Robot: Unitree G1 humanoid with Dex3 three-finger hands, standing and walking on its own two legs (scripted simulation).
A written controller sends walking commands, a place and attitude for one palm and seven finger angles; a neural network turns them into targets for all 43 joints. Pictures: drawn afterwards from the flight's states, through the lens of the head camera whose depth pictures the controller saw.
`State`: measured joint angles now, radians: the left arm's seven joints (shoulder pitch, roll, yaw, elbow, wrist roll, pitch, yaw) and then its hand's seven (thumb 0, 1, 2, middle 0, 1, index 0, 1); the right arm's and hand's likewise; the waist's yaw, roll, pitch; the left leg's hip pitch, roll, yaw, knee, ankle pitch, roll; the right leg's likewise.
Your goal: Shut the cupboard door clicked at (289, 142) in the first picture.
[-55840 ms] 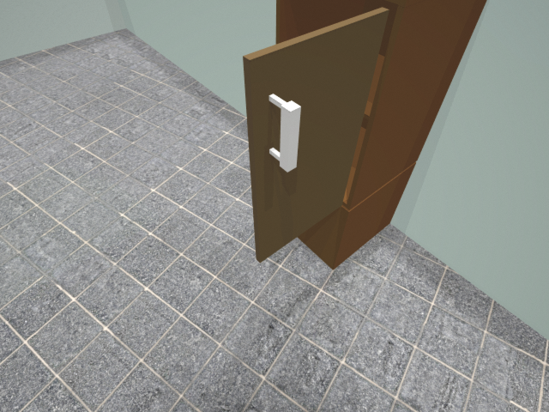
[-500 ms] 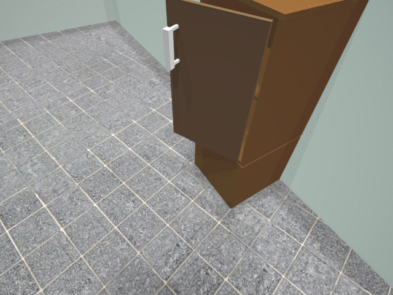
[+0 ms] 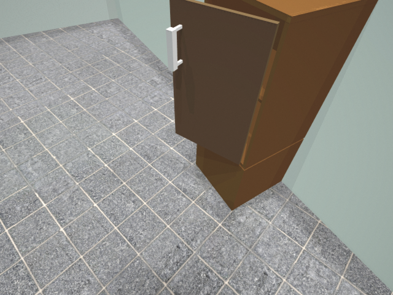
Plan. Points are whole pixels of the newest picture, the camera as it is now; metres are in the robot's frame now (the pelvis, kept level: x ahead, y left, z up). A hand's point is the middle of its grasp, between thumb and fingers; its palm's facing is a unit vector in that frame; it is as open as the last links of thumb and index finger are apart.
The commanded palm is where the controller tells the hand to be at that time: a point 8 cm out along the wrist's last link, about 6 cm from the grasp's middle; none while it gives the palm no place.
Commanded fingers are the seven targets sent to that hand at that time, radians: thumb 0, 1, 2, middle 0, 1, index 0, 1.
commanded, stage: walk to a spot facing it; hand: left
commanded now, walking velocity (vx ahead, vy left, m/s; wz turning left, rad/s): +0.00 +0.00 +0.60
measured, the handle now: (175, 47) +0.83 +0.11 +0.10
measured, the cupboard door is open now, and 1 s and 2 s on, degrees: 25 25 25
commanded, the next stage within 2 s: none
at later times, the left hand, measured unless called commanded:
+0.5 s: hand out of the picture +0.02 +0.25 -0.19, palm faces +0.29 -0.93 -0.24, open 7.4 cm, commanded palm none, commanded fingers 0.00 0.90 0.90 -0.20 -0.30 -0.20 -0.30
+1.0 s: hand out of the picture -0.05 +0.17 -0.16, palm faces +0.56 -0.78 -0.29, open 7.4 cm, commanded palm none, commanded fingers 0.00 0.90 0.90 -0.20 -0.30 -0.20 -0.30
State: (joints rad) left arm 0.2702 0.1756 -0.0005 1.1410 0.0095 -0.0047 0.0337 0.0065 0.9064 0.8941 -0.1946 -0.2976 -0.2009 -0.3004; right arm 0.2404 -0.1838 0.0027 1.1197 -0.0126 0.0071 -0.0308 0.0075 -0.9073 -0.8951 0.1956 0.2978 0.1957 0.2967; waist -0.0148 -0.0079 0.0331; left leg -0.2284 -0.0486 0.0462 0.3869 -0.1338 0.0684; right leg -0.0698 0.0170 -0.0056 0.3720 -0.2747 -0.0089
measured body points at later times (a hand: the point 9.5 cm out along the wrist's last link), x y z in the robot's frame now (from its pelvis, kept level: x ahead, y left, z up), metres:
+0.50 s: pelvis -0.01 +0.02 -0.01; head +0.04 +0.06 +0.43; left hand +0.00 +0.30 -0.17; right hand +0.12 -0.21 -0.15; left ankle +0.03 +0.11 -0.74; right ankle +0.00 -0.14 -0.67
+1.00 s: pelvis +0.02 -0.04 -0.01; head +0.08 -0.01 +0.44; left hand -0.08 +0.21 -0.14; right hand +0.22 -0.22 -0.16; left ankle -0.06 +0.08 -0.68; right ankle +0.06 -0.16 -0.74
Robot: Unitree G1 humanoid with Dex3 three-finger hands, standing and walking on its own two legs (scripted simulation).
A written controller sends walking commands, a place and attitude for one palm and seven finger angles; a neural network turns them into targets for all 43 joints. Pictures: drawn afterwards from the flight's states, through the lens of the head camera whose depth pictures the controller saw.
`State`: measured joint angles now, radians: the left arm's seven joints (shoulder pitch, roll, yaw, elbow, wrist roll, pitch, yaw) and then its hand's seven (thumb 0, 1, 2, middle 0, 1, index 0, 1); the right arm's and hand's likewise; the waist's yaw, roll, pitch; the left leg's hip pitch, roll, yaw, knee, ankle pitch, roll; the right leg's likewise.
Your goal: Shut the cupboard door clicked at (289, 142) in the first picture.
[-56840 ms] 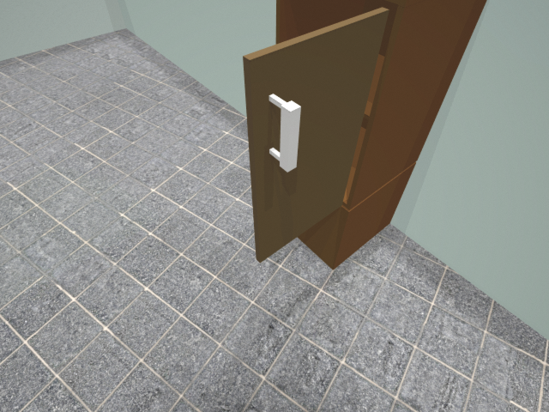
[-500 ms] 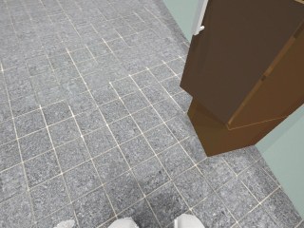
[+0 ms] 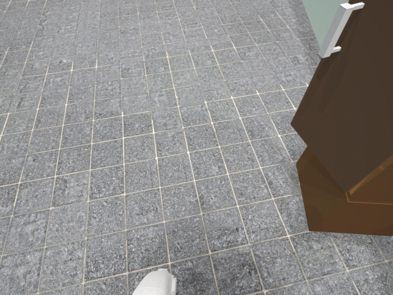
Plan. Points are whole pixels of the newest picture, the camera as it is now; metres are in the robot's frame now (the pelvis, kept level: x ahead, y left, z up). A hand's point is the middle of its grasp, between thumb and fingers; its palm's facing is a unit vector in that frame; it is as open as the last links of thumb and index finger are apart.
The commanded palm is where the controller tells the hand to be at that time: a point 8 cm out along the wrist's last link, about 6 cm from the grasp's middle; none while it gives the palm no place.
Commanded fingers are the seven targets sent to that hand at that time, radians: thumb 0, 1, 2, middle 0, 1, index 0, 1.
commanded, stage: walk to a spot facing it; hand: left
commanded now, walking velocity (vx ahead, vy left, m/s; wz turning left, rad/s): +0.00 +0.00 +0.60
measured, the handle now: (340, 30) +0.74 -0.37 +0.11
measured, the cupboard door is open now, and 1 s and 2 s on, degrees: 25 25 25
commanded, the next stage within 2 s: turn to face it in 1.48 s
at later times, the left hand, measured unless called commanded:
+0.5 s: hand out of the picture +0.05 +0.23 -0.16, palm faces +0.33 -0.90 -0.29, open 7.4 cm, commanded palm none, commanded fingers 0.00 0.90 0.90 -0.20 -0.30 -0.20 -0.30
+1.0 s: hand out of the picture +0.05 +0.29 -0.17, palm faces +0.57 -0.79 -0.23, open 7.4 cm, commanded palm none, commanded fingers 0.00 0.90 0.90 -0.20 -0.30 -0.20 -0.30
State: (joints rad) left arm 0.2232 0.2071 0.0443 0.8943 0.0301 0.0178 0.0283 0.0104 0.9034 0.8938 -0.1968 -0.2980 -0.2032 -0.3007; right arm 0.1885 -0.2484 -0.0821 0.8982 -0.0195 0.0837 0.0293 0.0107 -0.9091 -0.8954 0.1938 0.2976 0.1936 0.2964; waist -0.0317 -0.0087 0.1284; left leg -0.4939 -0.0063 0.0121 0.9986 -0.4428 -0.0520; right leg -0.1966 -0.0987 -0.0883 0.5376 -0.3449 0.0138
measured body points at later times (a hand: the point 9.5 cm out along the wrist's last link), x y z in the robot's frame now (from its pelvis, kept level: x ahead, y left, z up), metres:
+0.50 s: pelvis +0.02 -0.01 -0.01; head +0.06 -0.01 +0.43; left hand +0.03 +0.27 -0.14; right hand +0.19 -0.22 -0.16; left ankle -0.02 +0.13 -0.70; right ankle +0.07 -0.12 -0.74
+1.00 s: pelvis +0.12 +0.09 +0.00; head +0.15 +0.12 +0.45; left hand +0.02 +0.34 -0.15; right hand +0.29 -0.09 -0.14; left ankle +0.04 +0.16 -0.74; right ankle +0.22 -0.02 -0.67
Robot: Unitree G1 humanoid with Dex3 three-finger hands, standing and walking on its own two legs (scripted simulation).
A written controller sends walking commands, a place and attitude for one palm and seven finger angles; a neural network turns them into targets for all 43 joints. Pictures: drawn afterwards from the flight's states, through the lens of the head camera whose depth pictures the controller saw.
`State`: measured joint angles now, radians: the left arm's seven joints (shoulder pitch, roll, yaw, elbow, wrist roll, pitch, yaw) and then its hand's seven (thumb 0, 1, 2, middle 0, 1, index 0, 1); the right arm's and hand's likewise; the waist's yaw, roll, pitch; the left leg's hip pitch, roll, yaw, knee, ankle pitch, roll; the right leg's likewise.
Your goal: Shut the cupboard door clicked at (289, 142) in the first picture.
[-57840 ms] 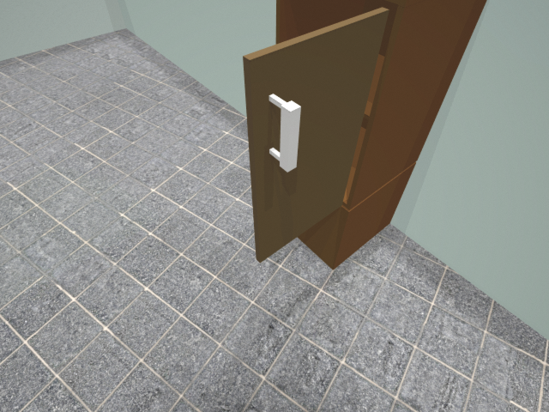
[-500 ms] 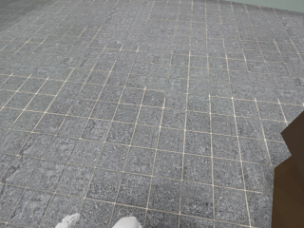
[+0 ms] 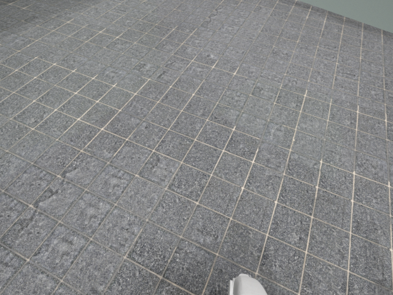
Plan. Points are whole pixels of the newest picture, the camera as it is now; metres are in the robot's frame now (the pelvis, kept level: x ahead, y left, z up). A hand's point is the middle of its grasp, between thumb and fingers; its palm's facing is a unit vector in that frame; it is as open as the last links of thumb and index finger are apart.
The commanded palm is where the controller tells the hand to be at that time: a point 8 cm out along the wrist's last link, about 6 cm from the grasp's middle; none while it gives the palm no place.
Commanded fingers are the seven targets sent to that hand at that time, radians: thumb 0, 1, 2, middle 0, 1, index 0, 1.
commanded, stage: walk to a spot facing it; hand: left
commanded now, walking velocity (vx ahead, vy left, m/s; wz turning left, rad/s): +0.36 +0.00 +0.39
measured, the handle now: out of the picture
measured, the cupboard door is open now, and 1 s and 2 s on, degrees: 25 25 25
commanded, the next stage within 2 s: turn to face it in 0.48 s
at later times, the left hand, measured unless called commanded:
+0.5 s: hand (132, 275) +0.18 +0.16 -0.16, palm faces +0.31 -0.92 -0.23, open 7.2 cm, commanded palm none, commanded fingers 0.00 0.90 0.90 -0.20 -0.30 -0.20 -0.30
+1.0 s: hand (120, 247) +0.24 +0.20 -0.17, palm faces +0.27 -0.95 -0.18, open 7.4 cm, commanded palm none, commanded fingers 0.00 0.90 0.90 -0.20 -0.30 -0.20 -0.30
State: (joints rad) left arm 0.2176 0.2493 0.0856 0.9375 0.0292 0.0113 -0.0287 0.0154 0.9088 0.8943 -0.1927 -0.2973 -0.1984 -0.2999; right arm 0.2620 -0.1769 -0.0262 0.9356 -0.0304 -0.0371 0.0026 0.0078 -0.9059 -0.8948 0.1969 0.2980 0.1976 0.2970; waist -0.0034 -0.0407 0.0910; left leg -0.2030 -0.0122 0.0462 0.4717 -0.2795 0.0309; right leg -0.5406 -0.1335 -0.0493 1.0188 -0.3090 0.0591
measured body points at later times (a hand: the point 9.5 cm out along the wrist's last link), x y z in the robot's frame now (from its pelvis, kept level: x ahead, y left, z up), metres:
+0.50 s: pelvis +0.18 -0.04 +0.00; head +0.23 -0.03 +0.45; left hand +0.16 +0.21 -0.14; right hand +0.33 -0.26 -0.14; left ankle +0.21 +0.10 -0.68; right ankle +0.19 -0.14 -0.74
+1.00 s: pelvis +0.25 +0.02 +0.00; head +0.28 +0.03 +0.45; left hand +0.22 +0.25 -0.16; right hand +0.40 -0.17 -0.15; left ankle +0.26 +0.10 -0.74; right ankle +0.27 -0.11 -0.71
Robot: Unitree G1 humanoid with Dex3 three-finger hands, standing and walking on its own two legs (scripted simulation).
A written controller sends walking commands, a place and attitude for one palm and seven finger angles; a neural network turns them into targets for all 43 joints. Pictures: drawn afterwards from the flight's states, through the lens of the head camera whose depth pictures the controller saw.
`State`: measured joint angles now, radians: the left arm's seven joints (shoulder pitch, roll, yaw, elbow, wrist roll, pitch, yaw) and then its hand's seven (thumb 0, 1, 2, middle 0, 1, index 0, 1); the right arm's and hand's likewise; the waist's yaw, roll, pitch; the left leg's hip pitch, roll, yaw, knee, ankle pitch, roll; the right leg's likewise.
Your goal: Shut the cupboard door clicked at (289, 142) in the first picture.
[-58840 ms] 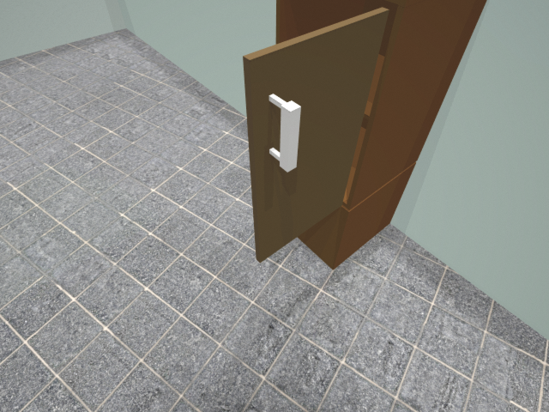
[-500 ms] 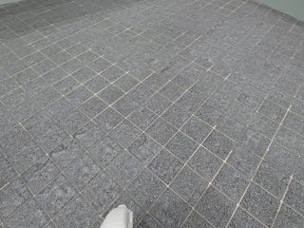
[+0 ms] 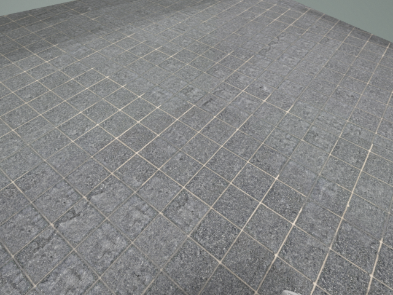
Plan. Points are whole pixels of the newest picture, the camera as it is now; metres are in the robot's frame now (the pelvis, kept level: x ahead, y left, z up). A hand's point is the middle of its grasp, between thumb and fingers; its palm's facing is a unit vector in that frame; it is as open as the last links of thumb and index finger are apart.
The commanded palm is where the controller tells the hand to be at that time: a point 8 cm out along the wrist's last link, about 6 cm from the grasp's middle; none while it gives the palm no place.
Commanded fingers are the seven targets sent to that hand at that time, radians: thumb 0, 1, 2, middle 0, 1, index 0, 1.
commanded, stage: turn to face it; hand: left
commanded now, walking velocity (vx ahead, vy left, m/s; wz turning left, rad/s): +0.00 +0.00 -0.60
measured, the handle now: out of the picture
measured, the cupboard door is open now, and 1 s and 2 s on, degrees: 25 25 25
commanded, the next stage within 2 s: none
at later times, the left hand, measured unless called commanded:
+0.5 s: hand (122, 267) +0.19 +0.20 -0.17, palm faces -0.25 -0.94 -0.22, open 7.4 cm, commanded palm none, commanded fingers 0.00 0.90 0.90 -0.20 -0.30 -0.20 -0.30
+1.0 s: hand (158, 262) +0.21 +0.12 -0.16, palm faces -0.54 -0.82 -0.21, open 7.4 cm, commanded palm none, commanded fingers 0.00 0.90 0.90 -0.20 -0.30 -0.20 -0.30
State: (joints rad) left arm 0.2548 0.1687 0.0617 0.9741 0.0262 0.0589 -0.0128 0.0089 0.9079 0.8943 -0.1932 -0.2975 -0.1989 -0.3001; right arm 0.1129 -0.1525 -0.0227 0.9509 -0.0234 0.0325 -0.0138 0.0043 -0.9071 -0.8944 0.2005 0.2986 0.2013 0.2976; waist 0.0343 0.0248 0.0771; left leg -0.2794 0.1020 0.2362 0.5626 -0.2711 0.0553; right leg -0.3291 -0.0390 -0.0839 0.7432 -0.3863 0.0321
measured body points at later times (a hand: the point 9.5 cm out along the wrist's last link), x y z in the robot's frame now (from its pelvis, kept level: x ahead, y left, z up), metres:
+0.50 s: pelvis +0.03 +0.02 +0.00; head +0.08 +0.03 +0.45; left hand +0.21 +0.25 -0.15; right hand +0.02 -0.24 -0.13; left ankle +0.07 +0.13 -0.73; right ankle -0.04 -0.09 -0.67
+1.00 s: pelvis +0.04 +0.00 +0.00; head +0.09 -0.03 +0.45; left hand +0.24 +0.16 -0.15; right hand -0.03 -0.28 -0.13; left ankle +0.12 +0.11 -0.69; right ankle -0.03 -0.10 -0.73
